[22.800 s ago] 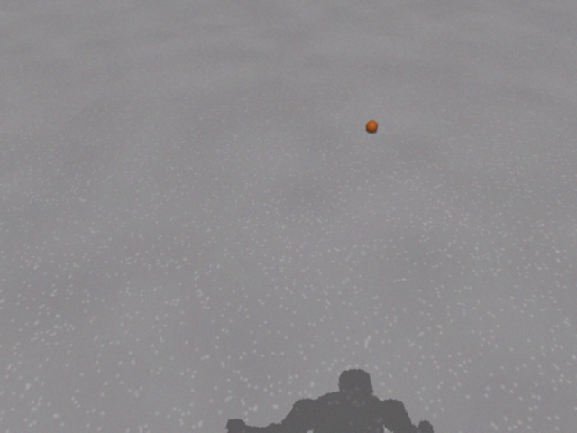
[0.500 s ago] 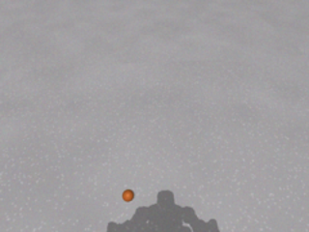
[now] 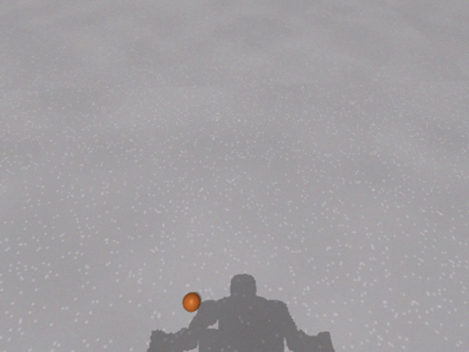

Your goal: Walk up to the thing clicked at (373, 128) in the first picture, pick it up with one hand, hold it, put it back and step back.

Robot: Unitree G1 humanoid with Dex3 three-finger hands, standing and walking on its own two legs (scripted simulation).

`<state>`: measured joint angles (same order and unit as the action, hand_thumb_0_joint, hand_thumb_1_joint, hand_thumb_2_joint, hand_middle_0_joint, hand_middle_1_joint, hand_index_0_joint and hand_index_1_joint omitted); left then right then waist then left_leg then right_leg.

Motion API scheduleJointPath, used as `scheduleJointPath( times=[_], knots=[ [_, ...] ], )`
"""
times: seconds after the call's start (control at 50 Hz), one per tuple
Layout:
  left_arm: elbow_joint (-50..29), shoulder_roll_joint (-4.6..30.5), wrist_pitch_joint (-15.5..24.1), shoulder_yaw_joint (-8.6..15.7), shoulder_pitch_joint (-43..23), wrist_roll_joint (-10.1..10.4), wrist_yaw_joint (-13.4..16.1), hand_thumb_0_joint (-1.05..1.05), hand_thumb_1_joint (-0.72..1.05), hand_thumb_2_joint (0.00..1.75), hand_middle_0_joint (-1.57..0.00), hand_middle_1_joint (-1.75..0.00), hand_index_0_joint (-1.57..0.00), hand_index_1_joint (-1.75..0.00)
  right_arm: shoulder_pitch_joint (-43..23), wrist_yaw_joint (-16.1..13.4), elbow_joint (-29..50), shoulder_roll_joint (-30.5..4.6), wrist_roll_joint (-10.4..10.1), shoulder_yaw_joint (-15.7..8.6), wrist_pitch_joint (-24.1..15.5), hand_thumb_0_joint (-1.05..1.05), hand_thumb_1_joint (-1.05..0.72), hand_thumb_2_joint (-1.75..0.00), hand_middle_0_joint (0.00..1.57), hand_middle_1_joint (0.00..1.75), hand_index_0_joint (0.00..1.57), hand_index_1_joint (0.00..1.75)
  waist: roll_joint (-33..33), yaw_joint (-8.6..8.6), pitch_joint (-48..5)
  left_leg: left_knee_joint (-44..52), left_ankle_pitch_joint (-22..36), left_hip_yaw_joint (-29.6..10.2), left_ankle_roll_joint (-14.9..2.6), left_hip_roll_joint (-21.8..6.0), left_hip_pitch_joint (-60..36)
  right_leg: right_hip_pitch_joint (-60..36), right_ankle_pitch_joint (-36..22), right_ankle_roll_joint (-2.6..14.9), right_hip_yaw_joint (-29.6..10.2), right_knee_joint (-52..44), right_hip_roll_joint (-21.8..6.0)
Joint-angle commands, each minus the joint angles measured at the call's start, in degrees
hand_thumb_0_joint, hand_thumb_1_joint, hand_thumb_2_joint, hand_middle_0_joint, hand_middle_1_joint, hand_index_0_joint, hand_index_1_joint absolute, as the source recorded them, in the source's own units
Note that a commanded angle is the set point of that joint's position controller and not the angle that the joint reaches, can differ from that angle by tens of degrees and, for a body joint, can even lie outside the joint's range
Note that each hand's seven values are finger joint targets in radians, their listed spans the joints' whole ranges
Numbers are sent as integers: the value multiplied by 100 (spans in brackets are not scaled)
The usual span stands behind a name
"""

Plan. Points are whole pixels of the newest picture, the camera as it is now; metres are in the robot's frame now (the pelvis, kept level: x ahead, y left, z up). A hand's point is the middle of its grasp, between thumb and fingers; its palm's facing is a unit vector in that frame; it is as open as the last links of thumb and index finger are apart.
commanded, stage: walk up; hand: left
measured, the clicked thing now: (191, 302) +0.41 +0.17 -0.74
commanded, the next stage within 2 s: stand in 1.72 s
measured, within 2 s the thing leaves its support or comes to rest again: neither
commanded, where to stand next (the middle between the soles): +0.05 -0.04 m, yaw -4 degrees
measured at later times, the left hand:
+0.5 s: hand out of the picture +0.12 +0.25 -0.17, palm faces +0.03 -0.93 -0.37, open 7.3 cm
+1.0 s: hand out of the picture -0.01 +0.24 -0.14, palm faces -0.01 -0.91 -0.42, open 7.4 cm
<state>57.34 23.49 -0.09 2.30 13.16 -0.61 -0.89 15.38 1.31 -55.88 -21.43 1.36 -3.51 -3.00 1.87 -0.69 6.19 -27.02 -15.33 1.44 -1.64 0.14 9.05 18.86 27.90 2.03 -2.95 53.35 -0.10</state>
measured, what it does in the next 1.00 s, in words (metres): steps on the spot: right foot, then left foot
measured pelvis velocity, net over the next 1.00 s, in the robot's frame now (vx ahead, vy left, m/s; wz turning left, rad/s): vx -0.03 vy -0.04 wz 0.00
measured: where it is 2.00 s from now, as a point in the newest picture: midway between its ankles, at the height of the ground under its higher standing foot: outside the picture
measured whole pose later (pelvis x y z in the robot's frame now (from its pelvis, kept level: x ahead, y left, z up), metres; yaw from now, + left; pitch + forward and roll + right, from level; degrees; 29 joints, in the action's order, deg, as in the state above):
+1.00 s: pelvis -0.03 -0.04 -0.01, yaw +0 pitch -4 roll -1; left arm 52.1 22.4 3.3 2.7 20.7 -1.2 -1.2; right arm 15.6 1.6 -50.1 -25.2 0.6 -3.5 0.9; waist -3.5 1.4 4.9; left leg -55.6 -23.5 -5.4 -1.3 0.2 24.4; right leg 6.4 18.7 1.5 1.1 28.9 1.0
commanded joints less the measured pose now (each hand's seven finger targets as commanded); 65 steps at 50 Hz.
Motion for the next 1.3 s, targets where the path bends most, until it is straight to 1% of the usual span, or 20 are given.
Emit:
scheduleJointPath(
  times=[0.0,0.1,0.14,0.16,0.18,0.26,0.44,0.48,0.5,0.56,0.7,0.8,0.84,0.86,0.98,1.08,1.14,1.18,1.2,1.28],
  knots=[
    [-446,750,60,178,-52,89,85,0,90,90,-20,-30,-20,-30,-413,-244,580,-1304,-48,-203,-85,0,-90,-90,20,30,20,30,-945,124,-403,291,4550,-726,-863,-1442,-26,-125,-547,-99,11,-879,-292],
    [-565,935,-49,332,-87,69,172,0,90,90,-20,-30,-20,-30,-572,-302,758,-1376,-252,-224,366,0,-90,-90,20,30,20,30,-1040,161,-680,-840,3888,-541,-516,-876,419,-827,-2114,-2,568,-2267,-12],
    [-695,1457,-24,451,-146,19,200,0,90,90,-20,-30,-20,-30,-403,-303,841,-1025,-339,-126,467,0,-90,-90,20,30,20,30,332,210,-820,-1966,1684,-304,-26,-144,960,-1136,-5037,396,-520,-2623,-1125],
    [-796,1595,-25,450,-127,97,204,0,90,90,-20,-30,-20,-30,-149,-338,781,-905,-349,-98,562,0,-90,-90,20,30,20,30,1115,228,-1006,-3264,-1683,-264,64,598,1245,-1151,-6251,1204,-1789,-3063,-2229],
    [-931,1718,-23,437,-237,26,225,0,90,90,-20,-30,-20,-30,-75,-416,750,-1096,-254,-200,678,0,-90,-90,20,30,20,30,1084,210,-1001,-4282,-2576,-798,47,481,1154,-707,-6193,1656,-2274,-2925,-2518],
    [-1317,1181,-98,392,-826,-49,324,0,90,90,-20,-30,-20,-30,182,-408,700,-1256,-283,-258,658,0,-90,-90,20,30,20,30,760,27,-1230,-5004,-1720,-931,206,432,1556,-801,-5354,1292,-756,-2380,-1633],
    [-1342,1217,-301,393,-920,-16,237,0,90,90,-20,-30,-20,-30,328,-216,423,-1228,75,-299,445,0,-90,-90,20,30,20,30,665,-56,-925,-226,-308,-128,82,148,45,428,-1950,615,-624,-1704,-1271],
    [-1460,918,-295,371,-1120,37,294,0,90,90,-20,-30,-20,-30,-401,-164,832,-2346,121,-494,392,0,-90,-90,20,30,20,30,-1857,-188,-410,1119,210,-3391,-1082,-2246,1202,1271,886,-119,-60,364,381],
    [-1397,1202,-287,490,-1396,-63,337,0,90,90,-20,-30,-20,-30,-675,-171,899,-2370,92,-529,343,0,-90,-90,20,30,20,30,-1551,-270,-105,1232,417,-3716,-1570,-2539,1834,990,961,-90,-759,1355,296],
    [-1034,1046,-265,460,-526,60,235,0,90,90,-20,-30,-20,-30,-1038,-313,982,-1634,97,-332,179,0,-90,-90,20,30,20,30,-696,265,-386,301,1258,-1741,-965,-1492,732,1285,-181,-40,-934,1858,452],
    [-1129,1161,122,395,-662,-152,-67,0,90,90,-20,-30,-20,-30,151,-122,907,-1907,142,-498,60,0,-90,-90,20,30,20,30,-1267,-459,-456,733,-1533,-2050,-1264,-1715,-986,1336,557,-194,62,-963,60],
    [-588,1069,377,462,930,-113,-14,0,90,90,-20,-30,-20,-30,-455,6,1238,-1585,46,-349,198,0,-90,-90,20,30,20,30,-914,421,-492,-717,-60,-696,-746,-942,708,-1490,-928,98,649,-3291,241],
    [-634,2083,465,688,1361,-173,86,0,90,90,-20,-30,-20,-30,-786,-22,1622,-969,-74,-130,199,0,-90,-90,20,30,20,30,1110,635,-146,-3046,-1753,-140,-90,316,3307,-2264,-79,899,-3293,-4196,-1930],
    [-812,2162,452,655,1090,-149,59,0,90,90,-20,-30,-20,-30,-942,-105,1565,-1364,-22,-267,188,0,-90,-90,20,30,20,30,412,585,431,-3357,-1849,-1034,-35,-58,3177,-1319,-43,1428,-3688,-4261,-2495],
    [-1072,1348,527,398,462,-41,137,0,90,90,-20,-30,-20,-30,48,4,905,-1179,-93,-242,219,0,-90,-90,20,30,20,30,457,77,222,-2367,-481,-746,200,-128,1669,-570,-2877,783,-495,-3584,-1163],
    [-1162,1299,306,294,160,92,234,0,90,90,-20,-30,-20,-30,-320,-82,866,-1009,-153,-145,246,0,-90,-90,20,30,20,30,921,127,-288,-1140,358,-71,93,25,744,-702,-5480,608,-31,-2337,-1088],
    [-1248,1196,165,229,85,182,297,0,90,90,-20,-30,-20,-30,-149,-153,760,-1342,-88,-240,226,0,-90,-90,20,30,20,30,120,-14,-566,-397,2989,-469,-153,-269,-52,-374,-4411,208,26,-1408,-712],
    [-1133,958,56,197,420,332,350,0,90,90,-20,-30,-20,-30,-204,-179,856,-1731,-163,-298,187,0,-90,-90,20,30,20,30,-886,49,-1460,-185,4473,-2264,-1299,-1722,-519,-301,-1579,-105,156,-15,177],
    [-1032,1013,2,212,150,269,363,0,90,90,-20,-30,-20,-30,-314,-193,836,-1631,-173,-287,202,0,-90,-90,20,30,20,30,-1100,-17,-1413,79,4001,-2601,-1467,-1914,-163,-287,679,-43,-117,359,232],
    [-757,1034,-47,249,342,217,306,0,90,90,-20,-30,-20,-30,-916,-237,998,-1585,-68,-263,309,0,-90,-90,20,30,20,30,-1263,166,-855,215,1951,-1605,-1177,-1487,834,-59,582,34,-69,740,143]
  ],
)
